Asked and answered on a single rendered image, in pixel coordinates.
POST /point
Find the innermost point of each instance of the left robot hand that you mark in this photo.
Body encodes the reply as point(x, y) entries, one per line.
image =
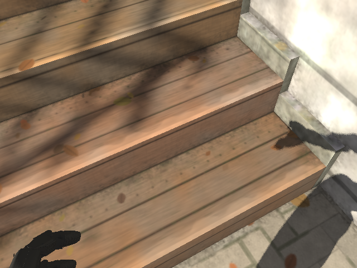
point(42, 245)

